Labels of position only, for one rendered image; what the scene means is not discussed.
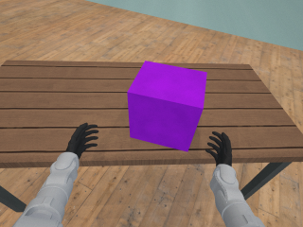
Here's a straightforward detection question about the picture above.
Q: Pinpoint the right robot hand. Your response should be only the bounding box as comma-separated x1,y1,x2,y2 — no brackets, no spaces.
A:
205,131,233,166

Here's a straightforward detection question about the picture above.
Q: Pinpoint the robot left forearm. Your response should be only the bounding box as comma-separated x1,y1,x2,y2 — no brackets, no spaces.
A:
12,151,80,227

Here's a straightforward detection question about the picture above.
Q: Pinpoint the robot right forearm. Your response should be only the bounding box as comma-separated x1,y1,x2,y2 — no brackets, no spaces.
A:
209,164,265,227

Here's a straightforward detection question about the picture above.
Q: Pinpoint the left robot hand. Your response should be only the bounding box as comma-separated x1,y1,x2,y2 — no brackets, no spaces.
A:
65,122,98,158

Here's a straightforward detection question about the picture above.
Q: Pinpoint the carton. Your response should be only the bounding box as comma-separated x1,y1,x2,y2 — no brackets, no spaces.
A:
127,61,207,152

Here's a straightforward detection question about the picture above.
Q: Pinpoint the table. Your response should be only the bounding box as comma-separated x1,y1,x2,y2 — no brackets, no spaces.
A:
0,60,303,213

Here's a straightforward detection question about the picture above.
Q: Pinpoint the robot left upper arm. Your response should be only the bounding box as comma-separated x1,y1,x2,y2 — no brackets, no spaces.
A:
16,216,63,227

